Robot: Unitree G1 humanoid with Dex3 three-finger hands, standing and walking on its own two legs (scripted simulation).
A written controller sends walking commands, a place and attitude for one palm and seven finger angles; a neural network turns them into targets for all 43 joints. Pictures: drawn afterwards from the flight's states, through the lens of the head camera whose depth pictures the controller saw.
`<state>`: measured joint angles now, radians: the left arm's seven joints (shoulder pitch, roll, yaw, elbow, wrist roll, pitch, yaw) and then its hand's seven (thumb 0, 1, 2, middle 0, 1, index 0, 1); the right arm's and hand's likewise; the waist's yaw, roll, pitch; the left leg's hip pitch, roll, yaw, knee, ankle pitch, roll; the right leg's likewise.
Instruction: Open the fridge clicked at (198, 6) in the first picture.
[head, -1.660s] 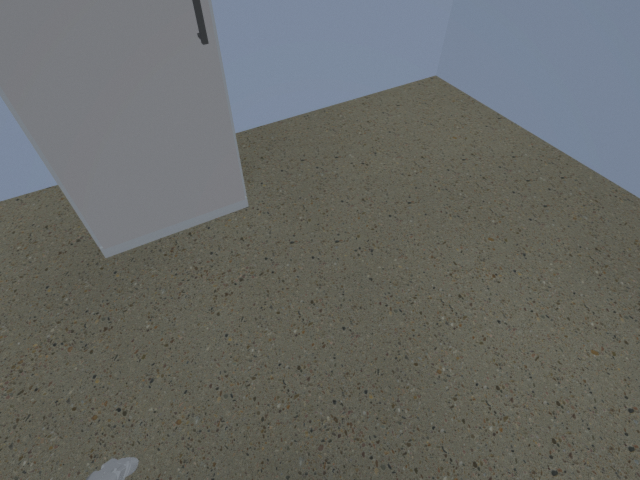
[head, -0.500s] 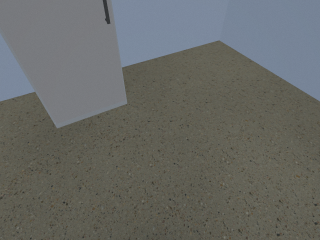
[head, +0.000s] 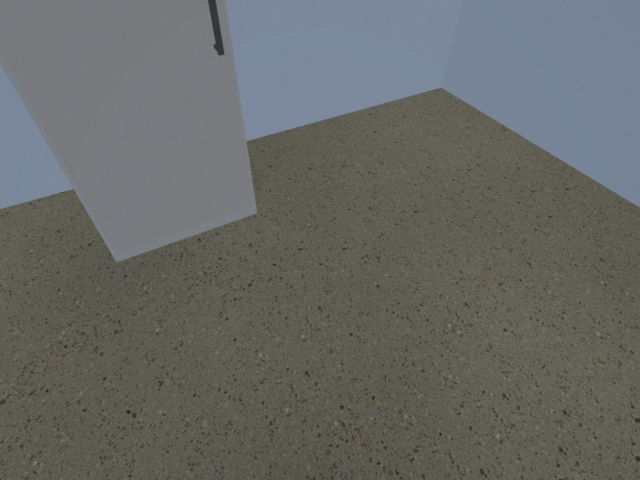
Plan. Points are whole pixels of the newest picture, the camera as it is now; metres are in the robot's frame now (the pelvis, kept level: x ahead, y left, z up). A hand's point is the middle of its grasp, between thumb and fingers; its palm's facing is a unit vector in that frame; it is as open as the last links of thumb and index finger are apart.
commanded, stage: walk to a spot facing it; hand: right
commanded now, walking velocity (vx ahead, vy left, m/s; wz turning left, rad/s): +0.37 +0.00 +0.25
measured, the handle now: out of the picture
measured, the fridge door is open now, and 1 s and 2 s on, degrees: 0 0 0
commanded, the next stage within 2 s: turn to face it in 1.20 s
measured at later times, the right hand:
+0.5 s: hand (436, 441) +0.24 -0.17 -0.19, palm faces -0.14 +0.97 -0.18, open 7.3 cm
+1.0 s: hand (416, 363) +0.38 -0.16 -0.21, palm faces -0.09 +0.99 -0.11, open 7.3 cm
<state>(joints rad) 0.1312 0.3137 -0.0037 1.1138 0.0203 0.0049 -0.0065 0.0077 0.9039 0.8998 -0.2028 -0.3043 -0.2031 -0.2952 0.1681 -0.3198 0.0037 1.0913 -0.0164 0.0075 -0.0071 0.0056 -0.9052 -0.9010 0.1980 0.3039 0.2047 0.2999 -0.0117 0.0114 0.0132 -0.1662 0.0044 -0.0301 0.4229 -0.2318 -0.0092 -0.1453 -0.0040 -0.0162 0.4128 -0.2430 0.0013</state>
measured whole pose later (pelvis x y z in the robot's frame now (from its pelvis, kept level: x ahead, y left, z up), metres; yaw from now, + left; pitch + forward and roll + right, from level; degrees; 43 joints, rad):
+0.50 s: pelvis +0.15 +0.01 -0.02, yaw +8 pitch -1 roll +1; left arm 0.51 0.12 0.01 1.20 0.03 -0.06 0.02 0.01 0.90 0.90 -0.20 -0.30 -0.20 -0.30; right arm 0.18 -0.20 -0.06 1.02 -0.02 0.00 0.03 0.02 -0.93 -0.90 0.20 0.30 0.20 0.30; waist 0.03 -0.01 0.11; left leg -0.51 0.05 0.14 0.76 -0.28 0.06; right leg 0.13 -0.07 -0.15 0.39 -0.48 0.02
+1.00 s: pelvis +0.36 +0.00 -0.02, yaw +9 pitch -1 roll +2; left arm 0.21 0.14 0.05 0.99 0.04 -0.08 -0.01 0.00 0.91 0.90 -0.20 -0.30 -0.20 -0.29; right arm 0.33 -0.17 -0.06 1.09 -0.03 -0.02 0.01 0.01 -0.91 -0.90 0.20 0.30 0.20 0.30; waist -0.01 0.05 0.01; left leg -0.29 0.04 0.07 0.94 -0.45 0.02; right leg -0.36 -0.10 -0.17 0.67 -0.28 -0.04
